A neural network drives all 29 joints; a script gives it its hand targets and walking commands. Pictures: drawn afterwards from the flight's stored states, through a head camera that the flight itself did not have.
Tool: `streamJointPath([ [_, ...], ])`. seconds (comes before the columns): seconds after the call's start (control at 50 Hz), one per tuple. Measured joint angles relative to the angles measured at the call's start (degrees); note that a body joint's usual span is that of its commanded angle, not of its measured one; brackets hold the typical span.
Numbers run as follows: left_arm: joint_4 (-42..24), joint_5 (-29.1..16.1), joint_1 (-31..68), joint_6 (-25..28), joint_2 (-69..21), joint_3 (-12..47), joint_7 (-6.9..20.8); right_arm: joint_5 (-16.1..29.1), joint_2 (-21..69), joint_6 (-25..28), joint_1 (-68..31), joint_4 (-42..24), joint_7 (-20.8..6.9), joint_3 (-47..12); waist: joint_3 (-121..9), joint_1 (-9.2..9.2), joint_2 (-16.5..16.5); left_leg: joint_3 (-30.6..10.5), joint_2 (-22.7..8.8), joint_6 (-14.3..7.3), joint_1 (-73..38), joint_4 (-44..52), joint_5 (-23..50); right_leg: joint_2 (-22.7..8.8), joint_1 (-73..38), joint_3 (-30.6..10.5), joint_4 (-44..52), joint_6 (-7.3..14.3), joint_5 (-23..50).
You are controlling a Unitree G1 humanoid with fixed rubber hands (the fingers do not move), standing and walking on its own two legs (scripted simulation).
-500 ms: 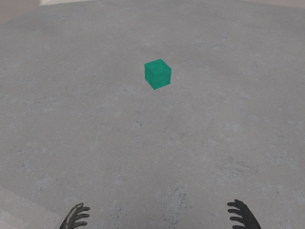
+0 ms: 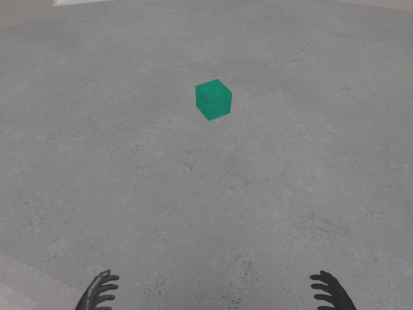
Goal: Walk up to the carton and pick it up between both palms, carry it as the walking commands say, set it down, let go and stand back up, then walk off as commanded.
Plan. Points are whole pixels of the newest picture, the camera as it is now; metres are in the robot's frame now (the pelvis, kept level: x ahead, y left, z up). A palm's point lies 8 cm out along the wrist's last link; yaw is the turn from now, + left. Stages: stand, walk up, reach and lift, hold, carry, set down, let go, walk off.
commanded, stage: stand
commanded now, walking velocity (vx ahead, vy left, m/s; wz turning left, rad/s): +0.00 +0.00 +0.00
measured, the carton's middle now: (213, 99) +1.57 +0.00 -0.66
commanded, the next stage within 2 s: walk up in 1.74 s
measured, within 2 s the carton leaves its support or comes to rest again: neither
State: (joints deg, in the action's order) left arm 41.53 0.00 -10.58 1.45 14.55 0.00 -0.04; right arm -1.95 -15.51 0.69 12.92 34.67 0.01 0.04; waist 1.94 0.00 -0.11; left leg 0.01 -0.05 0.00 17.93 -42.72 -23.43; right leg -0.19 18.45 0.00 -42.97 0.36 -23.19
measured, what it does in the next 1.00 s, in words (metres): stands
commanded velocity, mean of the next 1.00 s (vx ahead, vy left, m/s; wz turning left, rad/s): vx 0.00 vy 0.00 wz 0.00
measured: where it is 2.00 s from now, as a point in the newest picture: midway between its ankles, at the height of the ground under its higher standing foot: outside the picture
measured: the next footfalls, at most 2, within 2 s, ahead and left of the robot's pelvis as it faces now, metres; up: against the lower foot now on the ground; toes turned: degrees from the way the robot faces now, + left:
none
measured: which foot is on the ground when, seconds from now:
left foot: down 0.00-1.00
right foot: down 0.00-1.00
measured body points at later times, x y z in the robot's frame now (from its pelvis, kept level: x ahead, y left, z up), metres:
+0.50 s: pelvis +0.00 +0.00 +0.00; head +0.01 +0.00 +0.45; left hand +0.13 +0.26 -0.11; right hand +0.15 -0.26 -0.09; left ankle -0.01 +0.12 -0.71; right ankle +0.00 -0.12 -0.71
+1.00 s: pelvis -0.01 +0.00 +0.00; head +0.00 +0.00 +0.45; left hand +0.13 +0.26 -0.11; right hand +0.14 -0.26 -0.09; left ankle -0.01 +0.12 -0.71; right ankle +0.00 -0.12 -0.71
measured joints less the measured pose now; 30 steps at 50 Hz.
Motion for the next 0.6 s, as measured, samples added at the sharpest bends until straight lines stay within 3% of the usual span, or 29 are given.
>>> streamJointPath([
  [0.6,2.98,0.0,0.39,0.14,0.65,0.0,0.0,0.0,-0.8,0.07,-0.03,1.56,0.0,0.0,0.0,0.0,0.06,0.0,0.0,0.0,0.0,-0.04,0.04,-0.01,-0.13,0.0,0.24,-0.05,0.21],
])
